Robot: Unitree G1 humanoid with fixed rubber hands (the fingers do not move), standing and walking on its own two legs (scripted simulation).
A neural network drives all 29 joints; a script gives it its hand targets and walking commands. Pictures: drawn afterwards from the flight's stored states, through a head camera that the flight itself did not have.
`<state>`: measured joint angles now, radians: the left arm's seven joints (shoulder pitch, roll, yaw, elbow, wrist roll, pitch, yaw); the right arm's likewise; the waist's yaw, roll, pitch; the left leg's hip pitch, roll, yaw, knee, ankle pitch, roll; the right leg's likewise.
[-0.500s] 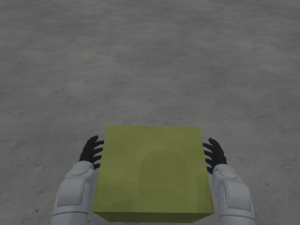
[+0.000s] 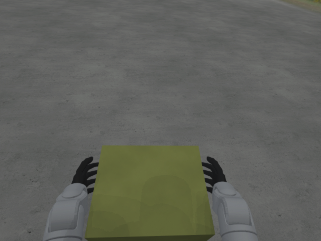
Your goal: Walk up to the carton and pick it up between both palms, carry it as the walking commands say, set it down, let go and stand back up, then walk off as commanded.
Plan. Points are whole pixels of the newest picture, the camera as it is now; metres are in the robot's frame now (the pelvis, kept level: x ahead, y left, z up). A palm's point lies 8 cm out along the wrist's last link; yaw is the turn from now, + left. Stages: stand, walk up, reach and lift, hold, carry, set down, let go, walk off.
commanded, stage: hold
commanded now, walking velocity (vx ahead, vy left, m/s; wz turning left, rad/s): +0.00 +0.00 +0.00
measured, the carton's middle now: (150, 201) +0.25 +0.06 -0.05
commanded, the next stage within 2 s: set down in 0.44 s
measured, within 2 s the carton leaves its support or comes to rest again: neither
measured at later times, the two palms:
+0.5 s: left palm (89, 175) +0.25 +0.22 +0.03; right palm (226, 184) +0.28 -0.12 +0.04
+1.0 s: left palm (97, 177) +0.28 +0.22 -0.03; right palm (217, 191) +0.30 -0.12 -0.03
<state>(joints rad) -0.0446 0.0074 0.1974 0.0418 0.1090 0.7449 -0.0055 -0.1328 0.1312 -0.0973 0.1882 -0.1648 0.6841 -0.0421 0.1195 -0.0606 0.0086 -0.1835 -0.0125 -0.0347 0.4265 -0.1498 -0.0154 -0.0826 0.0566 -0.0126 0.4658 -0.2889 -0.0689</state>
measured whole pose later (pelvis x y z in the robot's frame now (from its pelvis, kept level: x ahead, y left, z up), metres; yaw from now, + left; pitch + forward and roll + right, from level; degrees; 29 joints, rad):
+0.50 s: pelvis -0.01 +0.03 +0.00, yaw -3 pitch -7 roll +1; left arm -0.16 -0.11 0.27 0.13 0.23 0.76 0.01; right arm -0.29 0.10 -0.24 0.37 -0.24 0.66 0.06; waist 0.07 -0.05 0.01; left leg -0.15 -0.04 0.00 0.40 -0.13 0.02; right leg -0.07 0.04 0.06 0.46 -0.27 -0.03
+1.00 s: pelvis +0.00 +0.02 -0.01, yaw -2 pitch +3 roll +0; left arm -0.27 -0.06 0.33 0.40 0.24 0.50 -0.03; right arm -0.32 0.12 -0.27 0.53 -0.22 0.43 -0.02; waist 0.07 -0.04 0.02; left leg -0.39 -0.03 -0.04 0.53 -0.18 0.00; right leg -0.30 0.07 0.05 0.57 -0.31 -0.05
